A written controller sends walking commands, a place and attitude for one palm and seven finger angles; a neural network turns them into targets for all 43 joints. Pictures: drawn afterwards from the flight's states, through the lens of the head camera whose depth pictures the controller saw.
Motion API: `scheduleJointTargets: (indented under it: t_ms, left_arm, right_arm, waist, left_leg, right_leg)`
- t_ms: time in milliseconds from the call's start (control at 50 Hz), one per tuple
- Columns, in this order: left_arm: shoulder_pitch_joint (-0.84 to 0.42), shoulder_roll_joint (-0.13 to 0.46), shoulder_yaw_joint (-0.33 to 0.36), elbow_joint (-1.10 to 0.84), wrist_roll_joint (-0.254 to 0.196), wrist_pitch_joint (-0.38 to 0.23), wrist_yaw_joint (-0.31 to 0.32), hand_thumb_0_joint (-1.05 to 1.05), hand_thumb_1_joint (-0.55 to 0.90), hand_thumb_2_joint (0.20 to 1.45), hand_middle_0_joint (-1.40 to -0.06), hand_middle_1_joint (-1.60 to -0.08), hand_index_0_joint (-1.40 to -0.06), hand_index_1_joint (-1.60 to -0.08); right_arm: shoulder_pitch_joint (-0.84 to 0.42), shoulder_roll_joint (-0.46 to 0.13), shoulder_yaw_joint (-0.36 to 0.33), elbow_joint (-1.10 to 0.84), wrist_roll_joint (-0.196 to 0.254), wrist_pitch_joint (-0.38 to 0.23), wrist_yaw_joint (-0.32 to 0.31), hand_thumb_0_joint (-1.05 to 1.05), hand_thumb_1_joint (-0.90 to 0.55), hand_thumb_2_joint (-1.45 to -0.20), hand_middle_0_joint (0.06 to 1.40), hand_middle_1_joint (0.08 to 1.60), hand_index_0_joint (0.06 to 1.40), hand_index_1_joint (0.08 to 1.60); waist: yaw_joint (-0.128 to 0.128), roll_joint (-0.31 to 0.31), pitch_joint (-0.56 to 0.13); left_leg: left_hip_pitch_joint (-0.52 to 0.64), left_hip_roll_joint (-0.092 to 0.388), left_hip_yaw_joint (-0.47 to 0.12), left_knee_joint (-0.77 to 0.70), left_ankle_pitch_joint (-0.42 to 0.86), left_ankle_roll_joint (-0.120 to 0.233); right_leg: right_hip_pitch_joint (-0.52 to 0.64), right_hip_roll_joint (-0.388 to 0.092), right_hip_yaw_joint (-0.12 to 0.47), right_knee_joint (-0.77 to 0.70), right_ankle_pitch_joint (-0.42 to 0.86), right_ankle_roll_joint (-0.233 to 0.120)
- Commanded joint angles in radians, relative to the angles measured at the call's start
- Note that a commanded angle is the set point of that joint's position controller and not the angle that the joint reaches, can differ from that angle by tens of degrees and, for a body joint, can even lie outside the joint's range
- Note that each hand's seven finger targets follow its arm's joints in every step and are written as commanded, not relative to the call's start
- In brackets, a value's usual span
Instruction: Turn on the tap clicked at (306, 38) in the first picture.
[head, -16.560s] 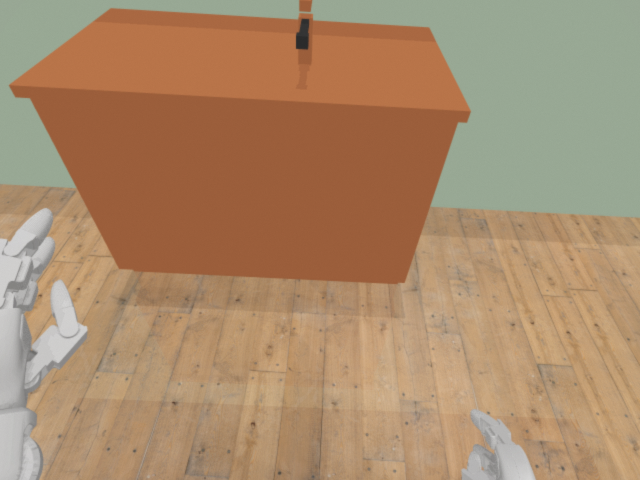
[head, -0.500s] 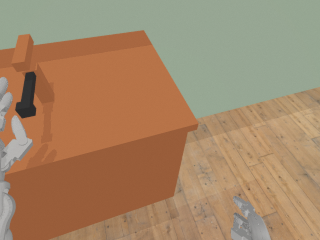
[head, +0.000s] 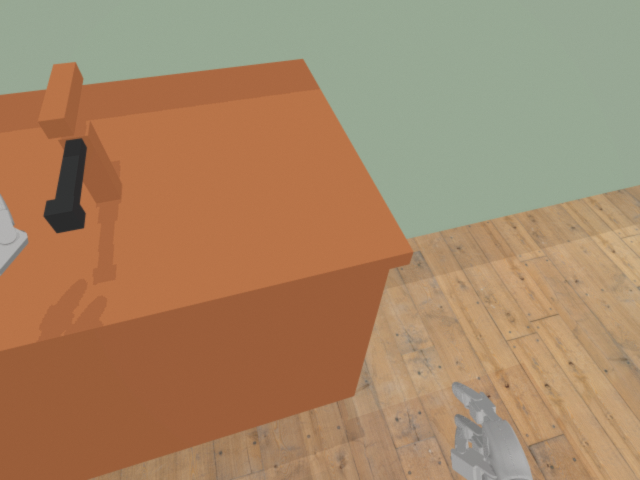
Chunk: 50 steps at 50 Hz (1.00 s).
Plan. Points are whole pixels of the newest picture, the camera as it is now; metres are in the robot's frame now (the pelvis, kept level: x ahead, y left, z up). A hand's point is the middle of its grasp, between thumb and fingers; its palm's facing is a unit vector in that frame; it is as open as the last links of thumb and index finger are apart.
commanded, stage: come to a stop and stand still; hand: left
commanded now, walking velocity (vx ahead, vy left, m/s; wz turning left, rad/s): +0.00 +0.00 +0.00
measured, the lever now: (65, 214) +0.34 +0.32 +0.15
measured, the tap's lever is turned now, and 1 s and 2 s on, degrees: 0 0 0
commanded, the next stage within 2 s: look again from close up in 1.10 s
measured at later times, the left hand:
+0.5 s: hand (61, 307) +0.22 +0.25 +0.18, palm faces +0.41 -0.84 -0.36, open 7.4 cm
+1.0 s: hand (42, 307) +0.22 +0.27 +0.17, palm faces +0.40 -0.84 -0.35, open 7.4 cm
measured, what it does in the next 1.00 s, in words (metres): stands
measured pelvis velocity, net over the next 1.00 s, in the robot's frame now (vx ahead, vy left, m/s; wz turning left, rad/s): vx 0.00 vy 0.03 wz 0.00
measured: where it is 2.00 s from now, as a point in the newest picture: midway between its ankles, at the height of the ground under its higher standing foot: outside the picture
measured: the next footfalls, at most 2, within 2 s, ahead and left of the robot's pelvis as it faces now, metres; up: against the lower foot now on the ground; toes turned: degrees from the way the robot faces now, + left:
none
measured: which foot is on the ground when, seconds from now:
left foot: down 0.00-1.00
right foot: down 0.00-1.00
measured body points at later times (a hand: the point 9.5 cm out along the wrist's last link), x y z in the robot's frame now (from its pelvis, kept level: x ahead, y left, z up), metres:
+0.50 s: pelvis +0.00 +0.00 +0.01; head +0.02 +0.01 +0.46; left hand +0.19 +0.29 +0.19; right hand +0.21 -0.22 -0.06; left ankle -0.02 +0.09 -0.73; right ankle +0.03 -0.13 -0.73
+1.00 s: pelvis +0.00 +0.03 +0.01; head +0.02 +0.04 +0.46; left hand +0.19 +0.32 +0.19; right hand +0.18 -0.20 -0.07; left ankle -0.02 +0.09 -0.73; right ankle +0.03 -0.13 -0.73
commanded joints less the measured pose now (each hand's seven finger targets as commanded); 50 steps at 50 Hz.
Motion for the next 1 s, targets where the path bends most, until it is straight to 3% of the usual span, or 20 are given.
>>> scheduleJointTargets:
  t_ms: [0,20,40,100,120,160,220,340,420,440,480,520,580,620,660,720,740,920,940,980]
  left_arm:
    - [0.268,0.06,-0.032,-0.218,-0.049,-0.048,-0.008,0.0,0.9,0.9,-0.2,-0.3,-0.2,-0.3]
    - [0.296,0.086,-0.003,-0.201,-0.057,-0.043,0.002,0.0,0.9,0.9,-0.2,-0.3,-0.2,-0.3]
    - [0.307,0.078,-0.005,-0.222,-0.056,-0.047,0.003,0.0,0.9,0.9,-0.2,-0.3,-0.2,-0.3]
    - [0.25,0.146,0.053,-0.27,-0.053,-0.055,0.015,0.0,0.9,0.9,-0.2,-0.3,-0.2,-0.3]
    - [0.18,0.215,0.101,-0.329,-0.048,-0.059,0.024,0.0,0.9,0.9,-0.2,-0.3,-0.2,-0.3]
    - [0.169,0.157,0.044,-0.314,-0.05,-0.055,0.021,0.0,0.9,0.9,-0.2,-0.3,-0.2,-0.3]
    - [0.097,0.169,0.023,-0.382,-0.045,-0.046,0.03,0.0,0.9,0.9,-0.2,-0.3,-0.2,-0.3]
    - [0.188,0.046,-0.043,-0.386,-0.022,-0.005,0.036,0.0,0.9,0.9,-0.2,-0.3,-0.2,-0.3]
    - [0.281,0.045,-0.007,-0.31,-0.015,0.018,0.034,0.0,0.9,0.9,-0.2,-0.3,-0.2,-0.3]
    - [0.281,0.018,-0.025,-0.301,-0.015,0.019,0.03,0.0,0.9,0.9,-0.2,-0.3,-0.2,-0.3]
    - [0.263,0.03,-0.013,-0.29,-0.016,0.024,0.025,0.0,0.9,0.9,-0.2,-0.3,-0.2,-0.3]
    - [0.241,0.052,0.0,-0.313,-0.016,0.026,0.025,0.0,0.9,0.9,-0.2,-0.3,-0.2,-0.3]
    - [0.209,0.033,-0.027,-0.333,-0.014,0.03,0.024,0.0,0.9,0.9,-0.2,-0.3,-0.2,-0.3]
    - [0.17,0.045,-0.032,-0.38,-0.011,0.033,0.026,0.0,0.9,0.9,-0.2,-0.3,-0.2,-0.3]
    - [0.152,0.025,-0.056,-0.389,-0.007,0.035,0.028,0.0,0.9,0.9,-0.2,-0.3,-0.2,-0.3]
    - [0.15,0.044,-0.04,-0.407,-0.004,0.04,0.035,0.0,0.9,0.9,-0.2,-0.3,-0.2,-0.3]
    - [0.15,0.021,-0.06,-0.41,-0.003,0.04,0.035,0.0,0.9,0.9,-0.2,-0.3,-0.2,-0.3]
    - [0.251,0.04,-0.022,-0.377,-0.006,0.035,0.034,0.0,0.9,0.9,-0.2,-0.3,-0.2,-0.3]
    - [0.252,0.016,-0.041,-0.373,-0.007,0.033,0.032,0.0,0.9,0.9,-0.2,-0.3,-0.2,-0.3]
    - [0.258,0.026,-0.032,-0.371,-0.009,0.031,0.031,0.0,0.9,0.9,-0.2,-0.3,-0.2,-0.3]
  right_arm:
    - [-0.024,-0.164,-0.094,-0.133,0.03,-0.053,0.017,0.0,-0.9,-0.9,0.2,0.3,0.2,0.3]
    - [-0.047,-0.172,-0.095,-0.129,0.033,-0.048,0.015,0.0,-0.9,-0.9,0.2,0.3,0.2,0.3]
    - [-0.036,-0.16,-0.093,-0.13,0.032,-0.045,0.008,0.0,-0.9,-0.9,0.2,0.3,0.2,0.3]
    - [-0.063,-0.163,-0.08,-0.129,0.021,-0.046,-0.019,0.0,-0.9,-0.9,0.2,0.3,0.2,0.3]
    - [-0.074,-0.17,-0.078,-0.122,0.017,-0.042,-0.028,0.0,-0.9,-0.9,0.2,0.3,0.2,0.3]
    - [-0.066,-0.155,-0.07,-0.123,0.016,-0.047,-0.042,0.0,-0.9,-0.9,0.2,0.3,0.2,0.3]
    - [-0.075,-0.162,-0.063,-0.114,0.018,-0.06,-0.05,0.0,-0.9,-0.9,0.2,0.3,0.2,0.3]
    - [-0.104,-0.16,-0.074,-0.099,0.018,-0.057,-0.055,0.0,-0.9,-0.9,0.2,0.3,0.2,0.3]
    - [-0.134,-0.159,-0.077,-0.098,0.01,-0.022,-0.061,0.0,-0.9,-0.9,0.2,0.3,0.2,0.3]
    - [-0.128,-0.149,-0.074,-0.104,0.011,-0.011,-0.062,0.0,-0.9,-0.9,0.2,0.3,0.2,0.3]
    - [-0.144,-0.147,-0.072,-0.116,0.007,0.002,-0.069,0.0,-0.9,-0.9,0.2,0.3,0.2,0.3]
    - [-0.152,-0.147,-0.068,-0.12,0.007,0.011,-0.074,0.0,-0.9,-0.9,0.2,0.3,0.2,0.3]
    - [-0.143,-0.136,-0.062,-0.134,0.004,0.015,-0.077,0.0,-0.9,-0.9,0.2,0.3,0.2,0.3]
    - [-0.152,-0.139,-0.059,-0.137,0.003,0.014,-0.078,0.0,-0.9,-0.9,0.2,0.3,0.2,0.3]
    - [-0.143,-0.135,-0.058,-0.142,0.004,0.01,-0.078,0.0,-0.9,-0.9,0.2,0.3,0.2,0.3]
    - [-0.144,-0.139,-0.059,-0.137,0.002,0.007,-0.079,0.0,-0.9,-0.9,0.2,0.3,0.2,0.3]
    - [-0.141,-0.135,-0.058,-0.137,0.002,0.007,-0.078,0.0,-0.9,-0.9,0.2,0.3,0.2,0.3]
    - [-0.145,-0.14,-0.066,-0.13,0.001,0.019,-0.071,0.0,-0.9,-0.9,0.2,0.3,0.2,0.3]
    - [-0.135,-0.134,-0.065,-0.13,0.001,0.023,-0.07,0.0,-0.9,-0.9,0.2,0.3,0.2,0.3]
    - [-0.136,-0.138,-0.069,-0.133,0.002,0.025,-0.069,0.0,-0.9,-0.9,0.2,0.3,0.2,0.3]
  waist:
    - [0.016,-0.11,-0.189]
    - [0.018,-0.092,-0.198]
    - [0.015,-0.119,-0.196]
    - [0.013,-0.053,-0.187]
    - [0.01,-0.022,-0.207]
    - [0.011,0.044,-0.198]
    - [0.01,0.123,-0.229]
    - [-0.003,0.043,-0.234]
    - [-0.004,0.012,-0.168]
    - [-0.008,-0.005,-0.16]
    - [-0.009,-0.016,-0.135]
    - [-0.009,0.024,-0.129]
    - [-0.008,0.048,-0.127]
    - [-0.008,0.082,-0.142]
    - [-0.007,0.084,-0.142]
    - [-0.004,0.09,-0.162]
    - [-0.006,0.098,-0.16]
    - [-0.001,0.081,-0.162]
    - [-0.004,0.06,-0.16]
    - [-0.003,0.045,-0.156]
  left_leg:
    - [-0.081,0.073,-0.053,-0.11,0.323,-0.043]
    - [-0.064,0.071,-0.048,-0.117,0.296,-0.039]
    - [-0.068,0.072,-0.055,-0.122,0.285,-0.037]
    - [-0.064,0.053,-0.067,-0.124,0.197,-0.026]
    - [-0.054,0.051,-0.069,-0.122,0.191,-0.024]
    - [-0.039,0.043,-0.066,-0.114,0.215,-0.02]
    - [0.0,0.041,-0.073,-0.105,0.283,-0.021]
    - [0.043,0.06,-0.065,-0.123,0.347,-0.031]
    - [-0.005,0.068,-0.062,-0.173,0.262,-0.031]
    - [-0.022,0.073,-0.063,-0.182,0.251,-0.032]
    - [-0.04,0.072,-0.059,-0.197,0.199,-0.028]
    - [-0.042,0.072,-0.062,-0.218,0.163,-0.026]
    - [-0.056,0.073,-0.054,-0.231,0.142,-0.025]
    - [-0.039,0.07,-0.052,-0.234,0.147,-0.026]
    - [-0.043,0.071,-0.051,-0.24,0.142,-0.027]
    - [-0.035,0.068,-0.056,-0.241,0.171,-0.032]
    - [-0.036,0.071,-0.059,-0.243,0.183,-0.035]
    - [-0.038,0.07,-0.069,-0.244,0.275,-0.06]
    - [-0.044,0.073,-0.073,-0.239,0.294,-0.064]
    - [-0.043,0.071,-0.069,-0.236,0.298,-0.063]
  right_leg:
    - [0.223,-0.033,0.045,-0.072,0.314,-0.021]
    - [0.215,-0.032,0.059,-0.077,0.292,-0.023]
    - [0.213,-0.037,0.055,-0.084,0.283,-0.021]
    - [0.164,-0.048,0.086,-0.117,0.185,-0.025]
    - [0.173,-0.045,0.089,-0.106,0.186,-0.026]
    - [0.162,-0.055,0.084,-0.109,0.202,-0.03]
    - [0.181,-0.056,0.077,-0.091,0.269,-0.03]
    - [0.222,-0.047,0.047,-0.11,0.328,-0.023]
    - [0.209,-0.032,0.042,-0.149,0.25,-0.015]
    - [0.216,-0.033,0.03,-0.15,0.233,-0.014]
    - [0.202,-0.028,0.039,-0.172,0.192,-0.01]
    - [0.192,-0.019,0.04,-0.18,0.151,-0.01]
    - [0.208,-0.015,0.028,-0.184,0.143,-0.007]
    - [0.212,-0.007,0.027,-0.183,0.152,-0.006]
    - [0.222,-0.005,0.02,-0.183,0.152,-0.005]
    - [0.243,-0.001,0.017,-0.175,0.181,-0.005]
    - [0.246,-0.003,0.013,-0.169,0.188,-0.006]
    - [0.255,0.007,0.0,-0.148,0.226,-0.004]
    - [0.26,0.003,-0.005,-0.147,0.23,-0.006]
    - [0.258,0.003,-0.003,-0.15,0.239,-0.005]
